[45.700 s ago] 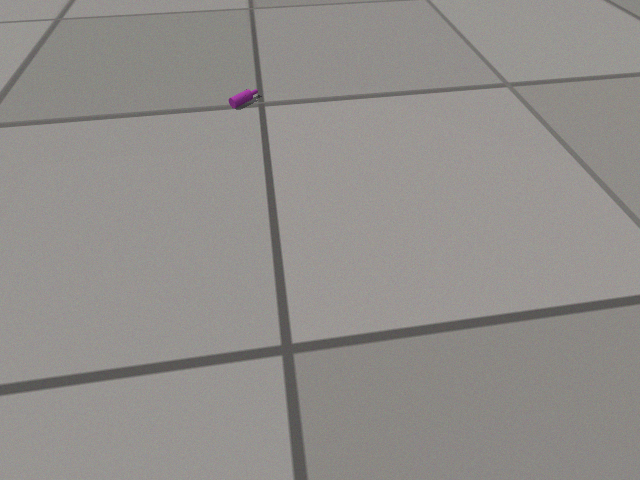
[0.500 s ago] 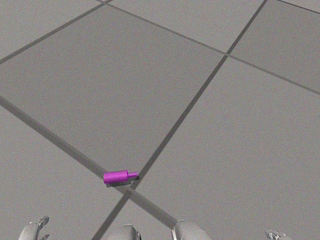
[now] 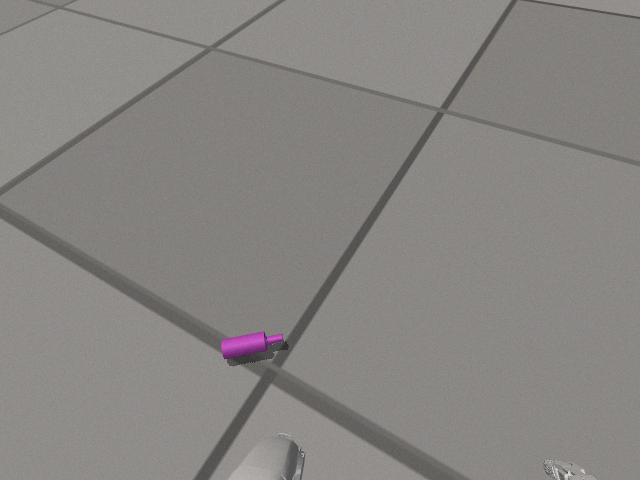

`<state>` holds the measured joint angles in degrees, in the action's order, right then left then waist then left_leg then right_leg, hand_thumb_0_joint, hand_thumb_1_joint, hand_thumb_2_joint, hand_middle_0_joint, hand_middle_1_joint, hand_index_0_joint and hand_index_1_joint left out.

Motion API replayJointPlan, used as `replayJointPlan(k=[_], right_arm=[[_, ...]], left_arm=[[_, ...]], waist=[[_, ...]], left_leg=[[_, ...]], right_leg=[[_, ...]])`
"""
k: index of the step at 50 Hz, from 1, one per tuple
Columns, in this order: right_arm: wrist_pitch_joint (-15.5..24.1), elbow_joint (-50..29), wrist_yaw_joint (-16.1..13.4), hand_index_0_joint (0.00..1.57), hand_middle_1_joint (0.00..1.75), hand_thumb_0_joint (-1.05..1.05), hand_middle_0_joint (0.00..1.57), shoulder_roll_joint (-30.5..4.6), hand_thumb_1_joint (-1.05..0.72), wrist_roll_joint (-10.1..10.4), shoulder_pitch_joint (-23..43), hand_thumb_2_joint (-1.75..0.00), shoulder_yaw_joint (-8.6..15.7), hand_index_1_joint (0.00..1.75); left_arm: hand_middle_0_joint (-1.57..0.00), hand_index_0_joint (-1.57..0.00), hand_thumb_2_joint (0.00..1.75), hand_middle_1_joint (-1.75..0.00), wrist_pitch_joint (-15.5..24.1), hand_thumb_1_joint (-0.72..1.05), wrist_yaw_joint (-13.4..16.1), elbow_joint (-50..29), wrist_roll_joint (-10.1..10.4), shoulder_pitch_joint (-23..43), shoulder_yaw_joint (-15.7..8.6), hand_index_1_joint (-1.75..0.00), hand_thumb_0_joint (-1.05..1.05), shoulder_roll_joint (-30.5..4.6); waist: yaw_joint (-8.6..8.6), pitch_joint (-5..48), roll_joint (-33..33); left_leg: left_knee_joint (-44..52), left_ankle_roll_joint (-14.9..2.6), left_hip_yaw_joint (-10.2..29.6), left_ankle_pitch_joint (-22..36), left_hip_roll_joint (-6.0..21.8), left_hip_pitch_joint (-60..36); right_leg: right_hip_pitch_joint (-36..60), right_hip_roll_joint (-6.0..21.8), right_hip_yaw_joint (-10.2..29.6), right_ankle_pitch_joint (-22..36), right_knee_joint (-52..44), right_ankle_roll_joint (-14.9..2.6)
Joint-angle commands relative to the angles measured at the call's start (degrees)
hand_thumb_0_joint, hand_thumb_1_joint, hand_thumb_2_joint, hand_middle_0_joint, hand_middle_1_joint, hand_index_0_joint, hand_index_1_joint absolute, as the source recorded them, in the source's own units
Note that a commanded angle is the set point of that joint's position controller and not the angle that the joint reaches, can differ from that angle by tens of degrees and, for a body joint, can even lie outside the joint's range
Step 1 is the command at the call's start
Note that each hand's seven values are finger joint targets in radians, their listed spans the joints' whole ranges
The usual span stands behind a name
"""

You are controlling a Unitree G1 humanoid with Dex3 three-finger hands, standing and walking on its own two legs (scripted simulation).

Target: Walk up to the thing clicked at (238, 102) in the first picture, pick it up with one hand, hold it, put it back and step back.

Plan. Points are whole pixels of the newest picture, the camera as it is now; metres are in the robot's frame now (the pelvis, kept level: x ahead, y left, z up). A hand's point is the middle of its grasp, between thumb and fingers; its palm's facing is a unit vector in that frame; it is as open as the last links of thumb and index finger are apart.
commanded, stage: step back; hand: left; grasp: from above
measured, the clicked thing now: (253, 343) +0.60 +0.27 -0.74
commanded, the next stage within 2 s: none
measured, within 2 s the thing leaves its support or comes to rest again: neither
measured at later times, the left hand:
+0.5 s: hand out of the picture -0.04 +0.26 -0.15, palm faces +0.08 -0.93 -0.36, open 7.4 cm
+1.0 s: hand out of the picture -0.20 +0.26 -0.15, palm faces +0.12 -0.89 -0.45, open 7.4 cm
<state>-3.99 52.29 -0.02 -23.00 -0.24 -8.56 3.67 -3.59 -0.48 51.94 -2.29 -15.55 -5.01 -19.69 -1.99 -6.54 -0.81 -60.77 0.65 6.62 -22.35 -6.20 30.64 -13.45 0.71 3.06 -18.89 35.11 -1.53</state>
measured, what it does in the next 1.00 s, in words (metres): walks backwards: left foot, then right foot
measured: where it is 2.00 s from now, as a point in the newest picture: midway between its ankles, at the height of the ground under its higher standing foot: outside the picture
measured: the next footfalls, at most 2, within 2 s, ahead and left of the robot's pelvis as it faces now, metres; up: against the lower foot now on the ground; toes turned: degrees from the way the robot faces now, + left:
left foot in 0.22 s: -0.06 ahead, +0.11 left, +0.00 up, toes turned +4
right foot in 0.60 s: -0.15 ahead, -0.14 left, +0.00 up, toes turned +5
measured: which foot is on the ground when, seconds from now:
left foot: up 0.00-0.20, down 0.22-0.64, up 0.66-0.96, down 0.98-1.00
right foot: down 0.00-0.26, up 0.28-0.58, down 0.60-1.00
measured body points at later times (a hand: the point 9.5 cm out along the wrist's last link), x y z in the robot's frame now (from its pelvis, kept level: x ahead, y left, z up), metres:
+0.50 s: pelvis -0.14 -0.01 +0.00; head -0.08 +0.01 +0.44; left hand -0.05 +0.31 -0.13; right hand +0.00 -0.30 -0.11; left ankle -0.10 +0.11 -0.73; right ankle -0.17 -0.15 -0.67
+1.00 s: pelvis -0.31 -0.03 -0.02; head -0.23 -0.03 +0.42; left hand -0.21 +0.30 -0.12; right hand -0.19 -0.34 -0.15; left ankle -0.34 +0.08 -0.74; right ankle -0.19 -0.14 -0.73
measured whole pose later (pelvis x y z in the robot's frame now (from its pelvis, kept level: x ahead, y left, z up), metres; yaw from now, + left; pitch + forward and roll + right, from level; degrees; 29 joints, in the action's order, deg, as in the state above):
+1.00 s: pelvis -0.31 -0.03 -0.02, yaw +8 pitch -3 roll +1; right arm -3.3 51.0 -0.9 -22.3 -1.0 -11.0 2.6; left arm -2.8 1.7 43.9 -1.5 -5.0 -4.2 -22.6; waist -0.1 -12.2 0.3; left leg -38.7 -0.1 2.4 -22.6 -3.0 13.7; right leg -25.3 3.7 -1.6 -12.7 40.4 -0.1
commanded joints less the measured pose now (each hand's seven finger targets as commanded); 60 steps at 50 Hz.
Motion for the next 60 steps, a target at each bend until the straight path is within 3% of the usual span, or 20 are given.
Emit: replayJointPlan(k=[1,5,10,12,13,14,18,25,29,31,32,33,37,43,48,50,51,52,56,60], right_arm=[[2.2,-2.34,-1.38,0.2,0.3,0.0,0.2,-9.46,-0.9,0.34,-5.15,-0.9,1.68,0.3],[3.14,-5.68,-1.75,0.2,0.3,0.0,0.2,-8.62,-0.9,0.04,-0.61,-0.9,0.81,0.3],[3.7,-3.63,-1.63,0.2,0.3,0.0,0.2,-8.77,-0.9,-0.93,-7.95,-0.9,1.61,0.3],[3.89,-3.93,-1.63,0.2,0.3,0.0,0.2,-13.88,-0.9,-1.85,-7.96,-0.9,3.31,0.3],[3.69,-5.12,-1.28,0.2,0.3,0.0,0.2,-17.79,-0.9,-1.87,-4.91,-0.9,4.0,0.3],[3.66,-6.02,-1.02,0.2,0.3,0.0,0.2,-20.67,-0.9,-1.77,-4.57,-0.9,4.37,0.3],[3.91,-7.36,-2.02,0.2,0.3,0.0,0.2,-12.26,-0.9,-1.89,1.92,-0.9,2.35,0.3],[3.14,-8.09,-1.89,0.2,0.3,0.0,0.2,-12.31,-0.9,-1.44,-0.74,-0.9,2.95,0.3],[1.72,-9.38,-1.2,0.2,0.3,0.0,0.2,-13.58,-0.9,-0.61,2.81,-0.9,3.2,0.3],[1.41,-9.97,-0.96,0.2,0.3,0.0,0.2,-10.52,-0.9,0.4,3.54,-0.9,2.11,0.3],[1.48,-11.26,-1.22,0.2,0.3,0.0,0.2,-8.04,-0.9,0.52,4.35,-0.9,1.45,0.3],[0.93,-10.85,-2.13,0.2,0.3,0.0,0.2,-10.05,-0.9,-0.11,5.68,-0.9,2.53,0.3],[1.28,-6.46,-1.69,0.2,0.3,0.0,0.2,-9.95,-0.9,0.64,-0.84,-0.9,2.04,0.3],[2.21,-7.64,-2.13,0.2,0.3,0.0,0.2,-8.5,-0.9,-0.51,-0.2,-0.9,1.04,0.3],[2.5,-4.48,-1.5,0.2,0.3,0.0,0.2,-9.09,-0.9,-1.15,-7.48,-0.9,2.25,0.3],[2.4,-4.47,-1.41,0.2,0.3,0.0,0.2,-12.85,-0.9,-2.23,-8.28,-0.9,3.5,0.3],[2.11,-5.84,-0.9,0.2,0.3,0.0,0.2,-17.98,-0.9,-2.51,-4.67,-0.9,4.21,0.3],[2.07,-7.06,-0.51,0.2,0.3,0.0,0.2,-21.3,-0.9,-2.4,-2.32,-0.9,4.65,0.3],[2.69,-8.72,-1.37,0.2,0.3,0.0,0.2,-12.34,-0.9,-2.79,6.55,-0.9,2.03,0.3],[2.23,-8.23,-0.86,0.2,0.3,0.0,0.2,-11.3,-0.9,-2.13,3.41,-0.9,2.32,0.3]], left_arm=[[-0.2,-0.2,0.9,-0.3,3.26,0.9,1.4,-9.72,-0.32,10.79,-4.0,-0.3,0.0,-14.24],[-0.2,-0.2,0.9,-0.3,2.76,0.9,2.5,-9.1,-0.13,2.27,-3.85,-0.3,0.0,-12.72],[-0.2,-0.2,0.9,-0.3,1.33,0.9,2.19,-11.0,1.46,5.38,-3.04,-0.3,0.0,-15.07],[-0.2,-0.2,0.9,-0.3,0.87,0.9,1.92,-12.43,2.0,5.62,-2.0,-0.3,0.0,-12.73],[-0.2,-0.2,0.9,-0.3,0.88,0.9,1.92,-12.39,2.42,5.71,-1.73,-0.3,0.0,-11.0],[-0.2,-0.2,0.9,-0.3,0.8,0.9,2.62,-12.9,1.74,10.67,-2.89,-0.3,0.0,-12.96],[-0.2,-0.2,0.9,-0.3,0.87,0.9,2.28,-10.22,2.53,6.04,-2.52,-0.3,0.0,-12.4],[-0.2,-0.2,0.9,-0.3,2.44,0.9,2.28,-9.67,1.5,5.1,-2.26,-0.3,0.0,-11.5],[-0.2,-0.2,0.9,-0.3,3.35,0.9,2.03,-5.79,0.83,-0.4,-2.45,-0.3,0.0,-11.32],[-0.2,-0.2,0.9,-0.3,3.96,0.9,2.0,-5.57,-0.15,-0.66,-3.59,-0.3,0.0,-15.79],[-0.2,-0.2,0.9,-0.3,3.78,0.9,1.65,-6.72,0.22,0.97,-4.85,-0.3,0.0,-20.7],[-0.2,-0.2,0.9,-0.3,3.73,0.9,1.82,-8.69,-0.51,4.5,-5.23,-0.3,0.0,-24.91],[-0.2,-0.2,0.9,-0.3,3.56,0.9,2.4,-10.57,0.12,12.12,-3.43,-0.3,0.0,-15.52],[-0.2,-0.2,0.9,-0.3,2.57,0.9,3.26,-10.13,-0.34,4.76,-3.26,-0.3,0.0,-14.69],[-0.2,-0.2,0.9,-0.3,1.22,0.9,2.87,-11.14,0.91,7.51,-2.93,-0.3,0.0,-16.22],[-0.2,-0.2,0.9,-0.3,0.8,0.9,2.43,-11.81,1.29,6.94,-1.7,-0.3,0.0,-13.95],[-0.2,-0.2,0.9,-0.3,1.02,0.9,2.48,-12.28,1.72,8.35,-1.22,-0.3,0.0,-12.15],[-0.2,-0.2,0.9,-0.3,1.04,0.9,3.28,-12.46,1.28,12.73,-2.79,-0.3,0.0,-14.82],[-0.2,-0.2,0.9,-0.3,0.57,0.9,2.34,-7.39,2.24,4.97,-2.67,-0.3,0.0,-14.06],[-0.2,-0.2,0.9,-0.3,1.65,0.9,1.99,-7.2,1.52,4.24,-1.72,-0.3,0.0,-12.21]], waist=[[4.07,2.33,8.47],[-1.7,7.33,10.7],[1.52,12.38,11.43],[1.62,13.27,-0.07],[0.83,11.2,-9.77],[5.1,9.49,-13.76],[0.31,6.96,-5.51],[3.38,8.91,-9.21],[0.95,12.64,-9.49],[0.78,12.48,-0.04],[-0.05,8.8,12.61],[-2.35,6.28,17.03],[3.44,4.54,7.15],[-1.49,8.19,11.62],[1.24,13.47,11.83],[2.09,12.78,2.52],[2.15,10.57,-10.75],[5.21,8.28,-14.16],[-1.59,3.43,-4.94],[0.95,3.94,-10.15]], left_leg=[[-9.36,0.57,2.78,0.63,-3.14,-2.48],[9.31,1.22,0.1,-6.53,1.97,3.07],[37.36,-1.22,-6.69,7.14,4.42,-13.84],[38.17,-4.64,7.71,25.58,14.57,-22.87],[39.05,-10.3,18.27,33.51,23.19,-25.59],[40.21,-17.79,23.84,35.29,28.59,-17.54],[35.31,-12.58,6.02,40.81,19.2,-21.28],[30.25,-15.52,5.58,39.62,20.93,-28.16],[25.42,-11.07,3.03,28.86,17.92,-21.33],[18.78,-5.2,1.24,13.46,11.07,-7.68],[9.26,-1.74,-2.29,-6.37,1.3,1.37],[-4.88,-0.56,2.46,-14.61,1.52,-3.44],[-11.46,-0.54,4.12,-4.94,-1.77,-2.6],[6.3,1.58,-0.04,-8.9,2.37,-0.73],[33.15,-0.86,-6.67,3.72,3.98,-15.88],[38.76,-5.11,6.53,11.34,12.68,-23.13],[41.96,-11.66,20.24,15.48,23.78,-22.72],[44.21,-19.03,25.79,16.96,29.93,-10.87],[39.32,-12.3,5.37,24.78,18.8,-8.82],[37.49,-13.07,5.35,20.09,17.78,-20.11]], right_leg=[[-5.52,7.92,6.07,12.74,-14.89,-5.71],[16.72,12.36,8.16,26.94,-8.19,-9.69],[12.73,12.96,6.91,34.17,1.04,-7.9],[-1.79,6.0,2.81,17.12,6.64,-2.03],[-11.69,-3.11,-3.44,-4.15,14.2,0.31],[-10.72,-4.88,2.48,-19.43,24.73,1.01],[-15.68,-6.67,7.8,-10.98,35.44,-0.6],[-12.28,-2.74,2.52,-10.77,15.28,3.07],[2.21,-2.49,-3.24,5.36,-10.23,1.32],[9.02,4.39,10.1,12.55,-11.53,-2.16],[5.29,15.17,23.34,13.46,-14.71,-8.47],[-8.81,24.14,32.75,13.77,-17.94,-16.95],[-4.76,11.4,9.42,25.92,-10.31,-8.76],[10.88,12.86,9.24,28.71,-6.89,-10.35],[7.72,12.37,8.01,25.57,-0.41,-7.34],[-6.17,7.24,5.48,10.7,5.72,-2.19],[-16.06,-2.73,-2.85,-9.11,14.83,0.31],[-11.56,-4.19,1.98,-19.94,27.98,1.41],[-11.74,-6.93,6.64,-9.3,39.9,0.39],[-13.4,-4.26,3.16,-10.04,24.24,2.84]])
